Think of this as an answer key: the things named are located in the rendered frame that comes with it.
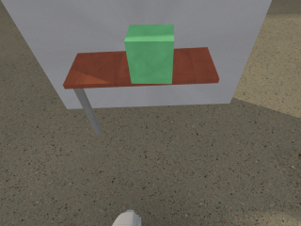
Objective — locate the table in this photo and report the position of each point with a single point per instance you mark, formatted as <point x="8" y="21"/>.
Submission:
<point x="111" y="70"/>

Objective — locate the carton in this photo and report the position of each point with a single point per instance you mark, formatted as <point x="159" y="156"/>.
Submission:
<point x="150" y="51"/>

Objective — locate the robot left thigh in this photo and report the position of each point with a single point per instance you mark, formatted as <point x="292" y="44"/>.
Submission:
<point x="128" y="219"/>

